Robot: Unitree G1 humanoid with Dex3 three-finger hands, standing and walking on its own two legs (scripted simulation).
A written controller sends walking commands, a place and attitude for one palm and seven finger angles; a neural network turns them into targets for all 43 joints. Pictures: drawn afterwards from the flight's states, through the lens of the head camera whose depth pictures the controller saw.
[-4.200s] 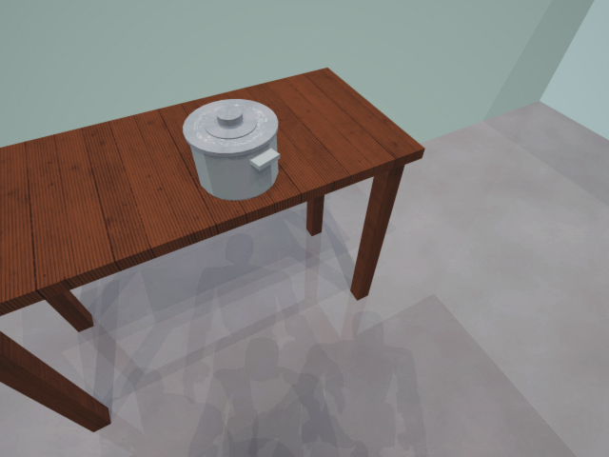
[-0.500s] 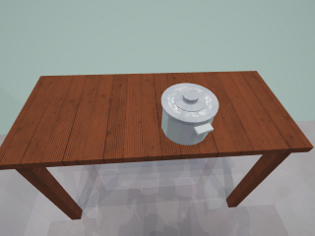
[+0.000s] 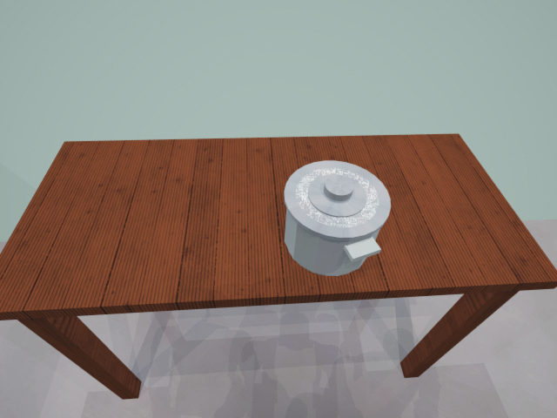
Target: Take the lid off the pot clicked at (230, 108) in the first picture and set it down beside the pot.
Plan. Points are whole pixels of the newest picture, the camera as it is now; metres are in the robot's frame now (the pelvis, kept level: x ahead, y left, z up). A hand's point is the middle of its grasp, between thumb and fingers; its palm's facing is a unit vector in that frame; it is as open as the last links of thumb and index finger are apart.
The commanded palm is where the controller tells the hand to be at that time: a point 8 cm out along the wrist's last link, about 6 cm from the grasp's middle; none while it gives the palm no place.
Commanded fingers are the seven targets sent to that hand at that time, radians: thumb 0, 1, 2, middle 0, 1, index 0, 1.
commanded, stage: come to a stop and stand still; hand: left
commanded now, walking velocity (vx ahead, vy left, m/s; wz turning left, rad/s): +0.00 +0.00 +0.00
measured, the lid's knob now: (338, 187) +0.46 -0.07 +0.08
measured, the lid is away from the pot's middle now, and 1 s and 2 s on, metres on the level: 0.00 0.00 0.00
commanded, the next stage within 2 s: look again from close up in 0.58 s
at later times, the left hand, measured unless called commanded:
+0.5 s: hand out of the picture +0.01 +0.13 -0.18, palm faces +0.03 -0.99 -0.16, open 7.4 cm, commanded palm none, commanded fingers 0.00 0.90 0.90 -0.20 -0.30 -0.20 -0.30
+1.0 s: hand out of the picture -0.01 +0.11 -0.18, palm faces +0.04 -0.99 -0.13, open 7.4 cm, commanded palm none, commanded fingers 0.00 0.90 0.90 -0.20 -0.30 -0.20 -0.30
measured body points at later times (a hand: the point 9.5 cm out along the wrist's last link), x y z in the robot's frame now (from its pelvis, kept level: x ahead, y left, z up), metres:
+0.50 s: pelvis +0.02 -0.02 +0.00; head +0.03 -0.02 +0.45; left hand +0.01 +0.19 -0.16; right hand +0.01 -0.24 -0.16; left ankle +0.00 +0.04 -0.74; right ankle -0.02 -0.15 -0.74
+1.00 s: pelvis +0.02 -0.03 +0.00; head +0.03 -0.02 +0.45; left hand -0.01 +0.17 -0.16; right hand +0.00 -0.24 -0.16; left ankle +0.00 +0.04 -0.74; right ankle -0.02 -0.15 -0.74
